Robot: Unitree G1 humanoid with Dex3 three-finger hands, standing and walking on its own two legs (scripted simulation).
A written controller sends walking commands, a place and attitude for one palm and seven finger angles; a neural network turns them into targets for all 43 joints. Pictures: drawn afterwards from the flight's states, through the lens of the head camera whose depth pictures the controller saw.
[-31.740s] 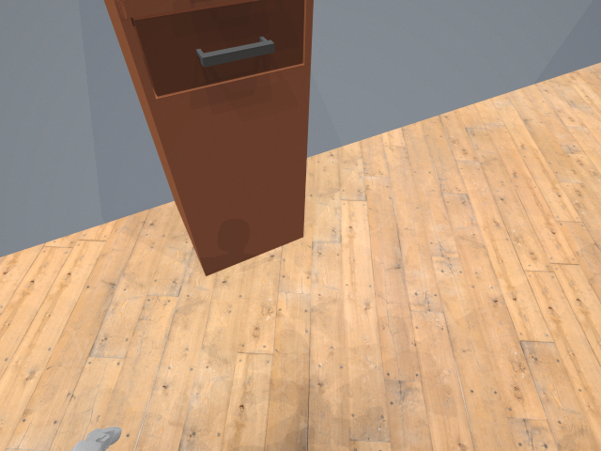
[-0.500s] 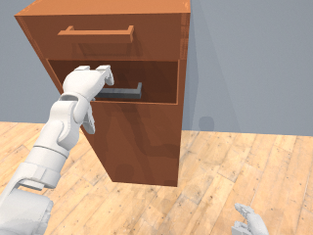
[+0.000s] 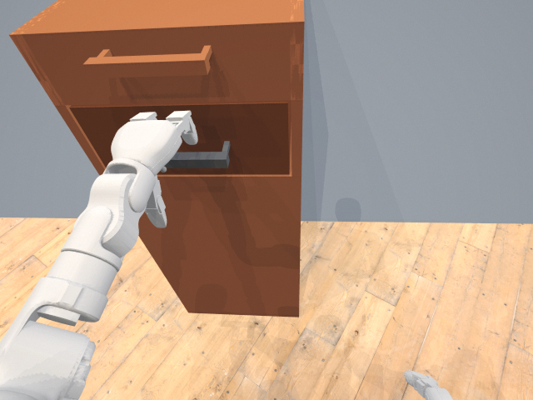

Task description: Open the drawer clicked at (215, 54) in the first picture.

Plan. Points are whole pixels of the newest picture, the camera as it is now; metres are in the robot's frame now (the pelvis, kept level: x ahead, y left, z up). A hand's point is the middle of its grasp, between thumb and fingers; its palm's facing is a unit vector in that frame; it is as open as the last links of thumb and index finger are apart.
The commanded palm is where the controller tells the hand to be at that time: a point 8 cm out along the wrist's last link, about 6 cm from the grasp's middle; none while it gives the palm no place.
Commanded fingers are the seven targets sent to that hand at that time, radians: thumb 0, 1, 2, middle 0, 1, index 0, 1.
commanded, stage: re-aim the fingers above the handle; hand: left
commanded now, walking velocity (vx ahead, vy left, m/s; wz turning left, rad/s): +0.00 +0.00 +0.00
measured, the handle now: (183, 153) +0.51 +0.19 +0.09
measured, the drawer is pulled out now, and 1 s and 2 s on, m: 0.00 0.00 0.00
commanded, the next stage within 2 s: lower the fingers behind the handle in 1.58 s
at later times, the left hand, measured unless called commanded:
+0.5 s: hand (173, 164) +0.42 +0.17 +0.15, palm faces +0.05 -0.07 -1.00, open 13.8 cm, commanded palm +0.39 +0.20 +0.21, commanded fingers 0.00 -0.50 0.30 -0.30 -1.20 -0.30 -1.20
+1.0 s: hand (171, 151) +0.43 +0.17 +0.17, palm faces +0.14 -0.08 -0.99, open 13.8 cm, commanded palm +0.39 +0.19 +0.21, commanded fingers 0.00 -0.50 0.30 -0.30 -1.20 -0.30 -1.20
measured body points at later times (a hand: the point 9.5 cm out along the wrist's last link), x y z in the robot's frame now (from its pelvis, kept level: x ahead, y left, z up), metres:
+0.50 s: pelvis +0.00 -0.01 +0.00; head +0.02 -0.04 +0.45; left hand +0.41 +0.17 +0.21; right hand +0.17 -0.25 -0.12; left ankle -0.02 +0.07 -0.73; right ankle -0.01 -0.09 -0.73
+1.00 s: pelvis +0.00 +0.00 +0.00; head +0.02 -0.04 +0.45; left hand +0.41 +0.17 +0.22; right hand +0.18 -0.24 -0.12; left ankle -0.02 +0.07 -0.73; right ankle -0.01 -0.09 -0.73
